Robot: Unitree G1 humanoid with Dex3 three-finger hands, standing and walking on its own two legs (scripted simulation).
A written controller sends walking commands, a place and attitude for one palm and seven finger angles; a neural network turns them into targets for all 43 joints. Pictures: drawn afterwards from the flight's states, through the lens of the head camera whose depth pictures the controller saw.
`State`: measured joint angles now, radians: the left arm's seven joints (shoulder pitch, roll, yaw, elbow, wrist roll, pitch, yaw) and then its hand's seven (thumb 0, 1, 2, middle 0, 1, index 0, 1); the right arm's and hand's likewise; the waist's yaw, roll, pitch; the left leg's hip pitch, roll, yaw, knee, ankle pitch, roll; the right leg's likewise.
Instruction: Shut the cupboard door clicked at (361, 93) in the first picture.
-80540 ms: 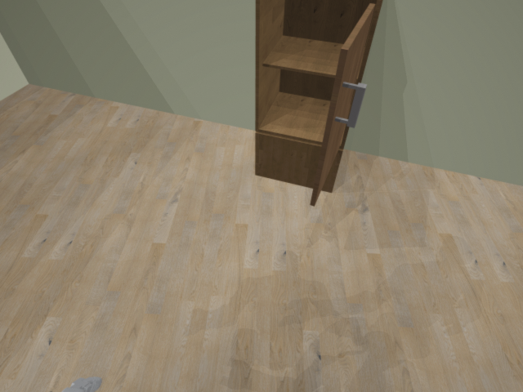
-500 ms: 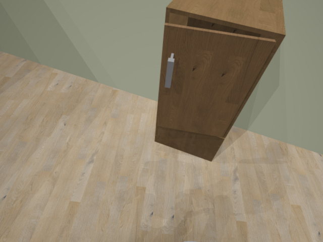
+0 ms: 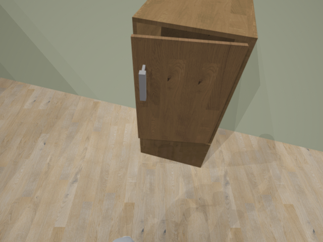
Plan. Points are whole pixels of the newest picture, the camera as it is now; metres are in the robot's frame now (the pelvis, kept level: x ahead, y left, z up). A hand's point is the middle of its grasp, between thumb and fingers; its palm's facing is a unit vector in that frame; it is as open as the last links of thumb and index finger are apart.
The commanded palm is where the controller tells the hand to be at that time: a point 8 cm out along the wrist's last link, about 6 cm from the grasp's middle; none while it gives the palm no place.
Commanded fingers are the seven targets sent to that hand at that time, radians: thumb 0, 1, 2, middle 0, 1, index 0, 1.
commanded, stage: take the last steps up to it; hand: left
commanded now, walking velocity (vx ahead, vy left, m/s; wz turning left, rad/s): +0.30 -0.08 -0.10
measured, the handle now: (143, 82) +0.67 +0.11 -0.02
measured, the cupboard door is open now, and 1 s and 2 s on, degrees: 11 11 11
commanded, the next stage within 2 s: come to a stop and stand still in 0.40 s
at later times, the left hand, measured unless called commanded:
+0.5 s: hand (128, 199) +0.27 +0.12 -0.17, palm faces -0.06 -0.97 -0.23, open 7.3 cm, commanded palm none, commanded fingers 0.00 0.90 0.90 -0.20 -0.30 -0.20 -0.30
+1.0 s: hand (133, 198) +0.28 +0.10 -0.17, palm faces +0.00 -0.96 -0.28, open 7.3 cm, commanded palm none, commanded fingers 0.00 0.90 0.90 -0.20 -0.30 -0.20 -0.30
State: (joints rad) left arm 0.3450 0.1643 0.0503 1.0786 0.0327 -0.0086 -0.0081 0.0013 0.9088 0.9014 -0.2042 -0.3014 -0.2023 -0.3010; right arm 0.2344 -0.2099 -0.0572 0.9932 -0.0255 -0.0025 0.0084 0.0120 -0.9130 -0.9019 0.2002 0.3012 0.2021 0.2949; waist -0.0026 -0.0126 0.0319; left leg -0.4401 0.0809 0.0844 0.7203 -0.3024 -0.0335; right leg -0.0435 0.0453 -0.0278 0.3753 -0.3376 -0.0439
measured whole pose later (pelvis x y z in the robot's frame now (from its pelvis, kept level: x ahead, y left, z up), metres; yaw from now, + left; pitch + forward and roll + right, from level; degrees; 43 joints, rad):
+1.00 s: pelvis +0.22 -0.10 -0.01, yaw -3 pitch -1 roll +1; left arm 0.21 0.20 0.05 1.00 0.03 0.03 0.04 0.00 0.91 0.90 -0.20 -0.30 -0.20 -0.30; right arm 0.09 -0.18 -0.05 0.97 0.00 0.04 -0.02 0.01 -0.91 -0.90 0.20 0.30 0.21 0.30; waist 0.03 0.01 0.09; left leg -0.30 0.03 0.06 0.57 -0.26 -0.01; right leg -0.22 0.00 -0.03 0.57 -0.32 -0.02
